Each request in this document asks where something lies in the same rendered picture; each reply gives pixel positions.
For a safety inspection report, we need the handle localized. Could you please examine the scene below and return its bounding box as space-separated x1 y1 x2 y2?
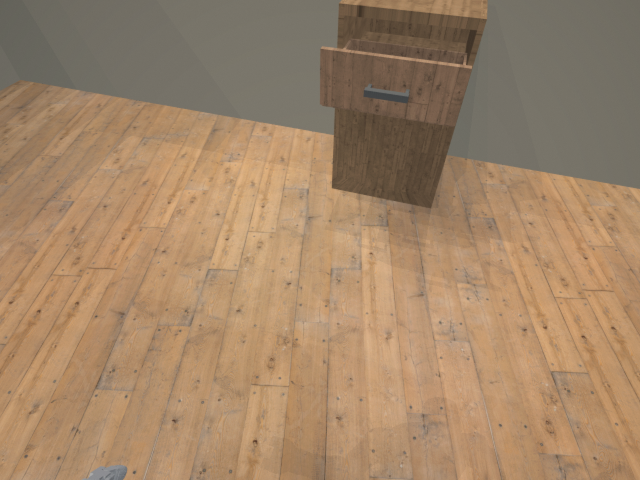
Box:
363 84 410 103

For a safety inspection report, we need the cabinet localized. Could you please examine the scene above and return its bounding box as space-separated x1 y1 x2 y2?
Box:
332 0 488 208

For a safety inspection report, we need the drawer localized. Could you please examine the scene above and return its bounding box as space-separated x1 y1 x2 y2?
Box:
320 38 472 127

